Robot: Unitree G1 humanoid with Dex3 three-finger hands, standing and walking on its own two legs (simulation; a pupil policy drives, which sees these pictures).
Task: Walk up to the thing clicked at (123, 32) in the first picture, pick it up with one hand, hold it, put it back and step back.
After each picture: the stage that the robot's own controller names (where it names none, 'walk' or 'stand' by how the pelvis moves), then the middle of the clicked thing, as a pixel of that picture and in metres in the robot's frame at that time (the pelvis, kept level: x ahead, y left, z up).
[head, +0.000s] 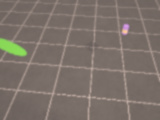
stand; (125, 29) +1.69 -0.59 -0.72
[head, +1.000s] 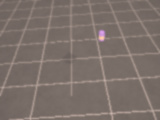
walk; (101, 35) +1.64 -0.12 -0.69
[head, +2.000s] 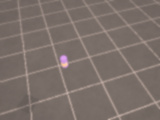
walk; (64, 61) +1.07 +0.24 -0.71
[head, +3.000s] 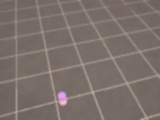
walk; (62, 98) +0.67 +0.21 -0.71
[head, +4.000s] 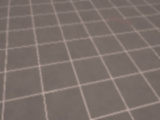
walk; out of the picture +0.45 +0.17 -0.70
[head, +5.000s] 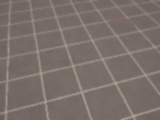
stand; out of the picture +0.38 +0.19 -0.72
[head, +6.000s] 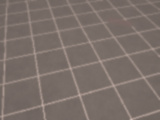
stand; out of the picture +0.35 +0.20 -0.72
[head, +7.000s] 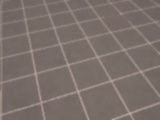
stand; out of the picture +0.35 +0.21 -0.72
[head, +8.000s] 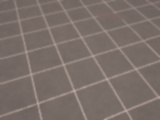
stand; out of the picture +0.35 +0.22 -0.72
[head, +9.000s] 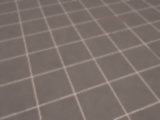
stand; out of the picture +0.34 +0.22 -0.73
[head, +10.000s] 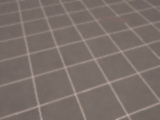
stand; out of the picture +0.34 +0.22 -0.72
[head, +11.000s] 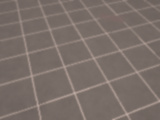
stand; out of the picture +0.34 +0.22 -0.72
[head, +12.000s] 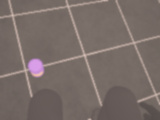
go down; (36, 68) +0.44 +0.19 -0.39
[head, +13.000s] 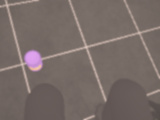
go down; (34, 61) +0.45 +0.19 -0.31
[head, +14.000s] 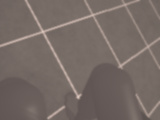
close in; out of the picture +0.45 +0.23 -0.23
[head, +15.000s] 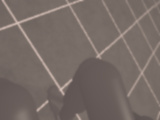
close; out of the picture +0.45 +0.24 -0.23
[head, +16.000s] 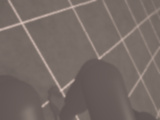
lift; out of the picture +0.41 +0.22 -0.24
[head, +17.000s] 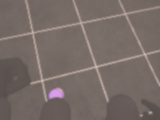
lift; (56, 94) +0.36 +0.13 -0.41
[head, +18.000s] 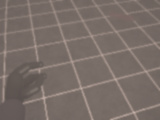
go down; out of the picture +0.30 +0.12 -0.67
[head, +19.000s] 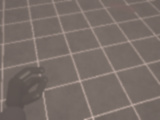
hold; out of the picture +0.31 +0.15 -0.67
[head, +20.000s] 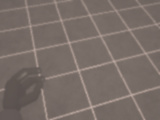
stand; out of the picture +0.32 +0.15 -0.64
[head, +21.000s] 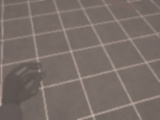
stand; out of the picture +0.31 +0.13 -0.66
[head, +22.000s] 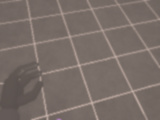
stand; out of the picture +0.32 +0.14 -0.62
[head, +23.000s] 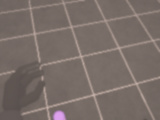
stand; (59, 118) +0.33 +0.14 -0.58
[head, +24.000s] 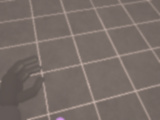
stand; out of the picture +0.33 +0.13 -0.60
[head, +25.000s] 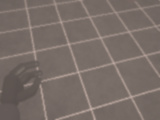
stand; out of the picture +0.31 +0.14 -0.65
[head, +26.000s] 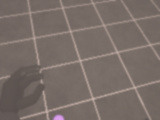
stand; out of the picture +0.33 +0.13 -0.59
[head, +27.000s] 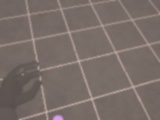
stand; out of the picture +0.33 +0.14 -0.60
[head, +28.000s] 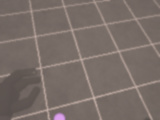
stand; out of the picture +0.33 +0.13 -0.59
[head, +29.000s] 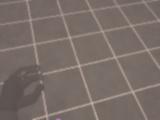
stand; out of the picture +0.33 +0.14 -0.61
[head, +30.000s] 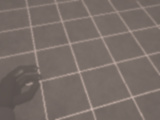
stand; out of the picture +0.31 +0.14 -0.64
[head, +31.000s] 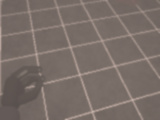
stand; out of the picture +0.31 +0.14 -0.66
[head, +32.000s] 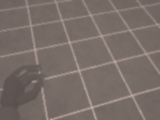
stand; out of the picture +0.32 +0.14 -0.64
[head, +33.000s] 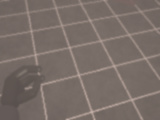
stand; out of the picture +0.31 +0.14 -0.65
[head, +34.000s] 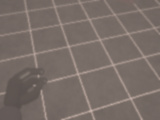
stand; out of the picture +0.31 +0.14 -0.66
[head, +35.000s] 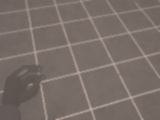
stand; out of the picture +0.32 +0.14 -0.66
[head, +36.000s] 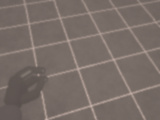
stand; out of the picture +0.32 +0.13 -0.64
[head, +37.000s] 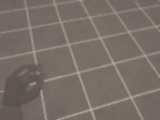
close; out of the picture +0.31 +0.14 -0.64
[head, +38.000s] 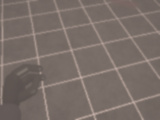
close; out of the picture +0.31 +0.14 -0.66
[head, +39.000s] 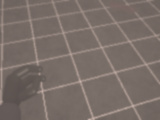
stand; out of the picture +0.30 +0.14 -0.67
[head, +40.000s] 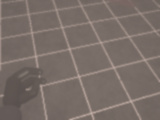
close; out of the picture +0.31 +0.14 -0.67
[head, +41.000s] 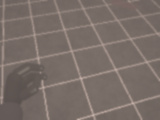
close; out of the picture +0.31 +0.14 -0.67
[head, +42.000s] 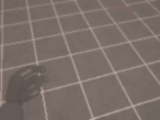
close; out of the picture +0.31 +0.14 -0.67
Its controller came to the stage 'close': yes
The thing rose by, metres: 0.01
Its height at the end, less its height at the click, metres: +0.00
